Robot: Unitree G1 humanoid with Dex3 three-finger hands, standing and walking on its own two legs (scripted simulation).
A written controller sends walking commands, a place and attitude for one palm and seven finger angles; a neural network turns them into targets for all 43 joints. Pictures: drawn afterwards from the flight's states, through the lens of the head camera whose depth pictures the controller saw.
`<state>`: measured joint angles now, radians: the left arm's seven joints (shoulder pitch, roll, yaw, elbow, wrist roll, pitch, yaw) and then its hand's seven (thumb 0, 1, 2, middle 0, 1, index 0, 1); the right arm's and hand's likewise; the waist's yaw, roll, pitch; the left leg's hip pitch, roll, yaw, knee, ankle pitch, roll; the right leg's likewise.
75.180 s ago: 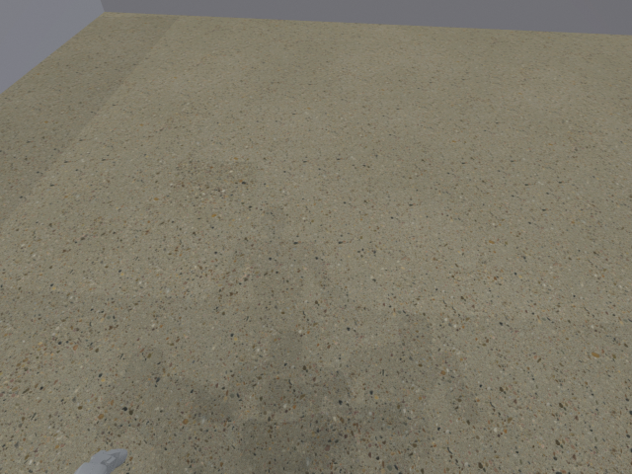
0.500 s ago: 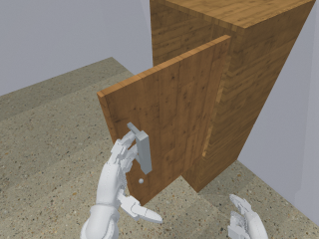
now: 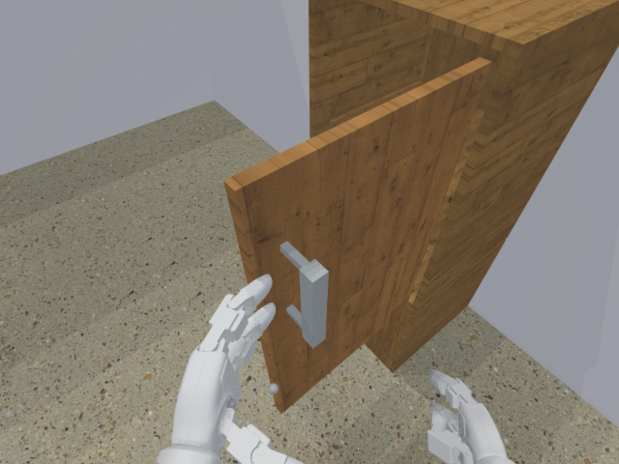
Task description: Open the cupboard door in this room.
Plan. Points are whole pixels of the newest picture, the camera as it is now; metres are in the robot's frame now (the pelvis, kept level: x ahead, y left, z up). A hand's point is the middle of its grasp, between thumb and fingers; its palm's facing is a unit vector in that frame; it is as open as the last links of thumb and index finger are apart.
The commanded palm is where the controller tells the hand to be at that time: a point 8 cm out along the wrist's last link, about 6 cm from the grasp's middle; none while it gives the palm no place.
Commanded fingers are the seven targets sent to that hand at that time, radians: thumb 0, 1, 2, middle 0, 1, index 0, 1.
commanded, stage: slide the hand sideways off the handle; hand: left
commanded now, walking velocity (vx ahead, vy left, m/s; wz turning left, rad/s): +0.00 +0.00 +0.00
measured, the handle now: (302, 296) +0.29 +0.04 +0.10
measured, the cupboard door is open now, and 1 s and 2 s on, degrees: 92 91 91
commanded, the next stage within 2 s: draw the hand back to the body in 0.28 s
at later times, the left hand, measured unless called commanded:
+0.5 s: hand (243, 429) +0.15 +0.08 +0.11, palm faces +0.01 -1.00 -0.07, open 16.0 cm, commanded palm +0.11 +0.14 +0.12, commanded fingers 0.00 -0.50 0.30 -0.15 -0.30 -0.15 -0.30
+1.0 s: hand (145, 397) +0.15 +0.15 +0.15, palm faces +0.19 -0.95 -0.26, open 15.6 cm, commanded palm +0.11 +0.20 +0.17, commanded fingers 0.00 -0.08 0.48 -0.17 -0.30 -0.17 -0.30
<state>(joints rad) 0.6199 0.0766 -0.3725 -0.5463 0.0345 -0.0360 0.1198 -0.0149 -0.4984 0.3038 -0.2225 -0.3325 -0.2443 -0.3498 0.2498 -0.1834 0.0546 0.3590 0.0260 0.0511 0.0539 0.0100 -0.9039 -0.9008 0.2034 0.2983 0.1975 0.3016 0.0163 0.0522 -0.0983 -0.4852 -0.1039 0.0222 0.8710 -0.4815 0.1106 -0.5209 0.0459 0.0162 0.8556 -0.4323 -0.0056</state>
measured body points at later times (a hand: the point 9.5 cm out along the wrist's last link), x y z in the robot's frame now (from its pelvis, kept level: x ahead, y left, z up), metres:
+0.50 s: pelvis -0.01 -0.04 -0.01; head +0.00 -0.05 +0.44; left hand +0.14 +0.13 +0.12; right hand +0.18 -0.25 -0.07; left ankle -0.02 +0.04 -0.70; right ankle +0.00 -0.12 -0.70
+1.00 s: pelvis -0.01 -0.04 +0.02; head -0.03 -0.05 +0.46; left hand +0.14 +0.20 +0.17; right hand +0.19 -0.25 -0.04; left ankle -0.02 +0.04 -0.70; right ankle +0.00 -0.12 -0.70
